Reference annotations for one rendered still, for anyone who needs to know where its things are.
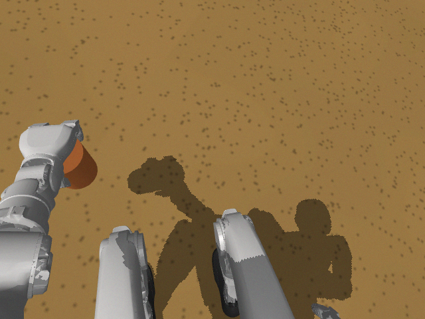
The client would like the left robot arm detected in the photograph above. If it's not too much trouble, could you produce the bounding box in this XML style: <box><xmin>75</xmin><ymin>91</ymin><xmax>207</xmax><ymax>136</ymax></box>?
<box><xmin>0</xmin><ymin>154</ymin><xmax>64</xmax><ymax>319</ymax></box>

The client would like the can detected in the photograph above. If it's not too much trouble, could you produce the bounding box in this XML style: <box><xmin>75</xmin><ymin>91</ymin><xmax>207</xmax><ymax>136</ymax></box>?
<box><xmin>63</xmin><ymin>139</ymin><xmax>98</xmax><ymax>189</ymax></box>

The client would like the right robot hand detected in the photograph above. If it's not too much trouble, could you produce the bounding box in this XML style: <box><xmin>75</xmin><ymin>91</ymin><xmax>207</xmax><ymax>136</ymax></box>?
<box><xmin>311</xmin><ymin>303</ymin><xmax>340</xmax><ymax>319</ymax></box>

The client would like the right robot foot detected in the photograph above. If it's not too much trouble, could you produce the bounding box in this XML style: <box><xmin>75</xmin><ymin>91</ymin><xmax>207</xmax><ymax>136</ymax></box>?
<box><xmin>212</xmin><ymin>248</ymin><xmax>240</xmax><ymax>318</ymax></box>

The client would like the left robot hand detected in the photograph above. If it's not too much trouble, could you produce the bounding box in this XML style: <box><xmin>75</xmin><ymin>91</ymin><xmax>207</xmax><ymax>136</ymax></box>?
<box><xmin>19</xmin><ymin>120</ymin><xmax>84</xmax><ymax>188</ymax></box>

